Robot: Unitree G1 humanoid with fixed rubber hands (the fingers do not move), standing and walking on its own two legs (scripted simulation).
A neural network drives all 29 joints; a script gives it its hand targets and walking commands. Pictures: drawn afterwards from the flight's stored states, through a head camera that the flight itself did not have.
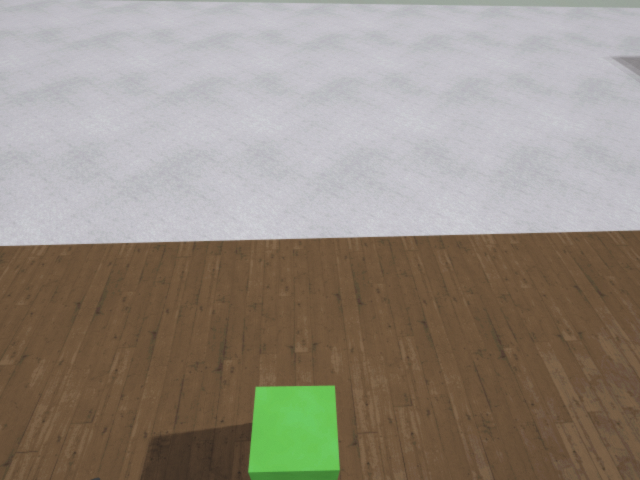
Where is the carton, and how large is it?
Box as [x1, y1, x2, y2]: [248, 386, 339, 479]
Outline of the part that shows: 256,387 248,469 250,478 337,479 339,465 334,386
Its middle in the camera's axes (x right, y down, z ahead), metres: -0.06 +0.54 +1.05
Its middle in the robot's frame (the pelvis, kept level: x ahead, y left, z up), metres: +0.39 +0.05 -0.66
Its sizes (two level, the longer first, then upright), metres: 0.210 0.200 0.250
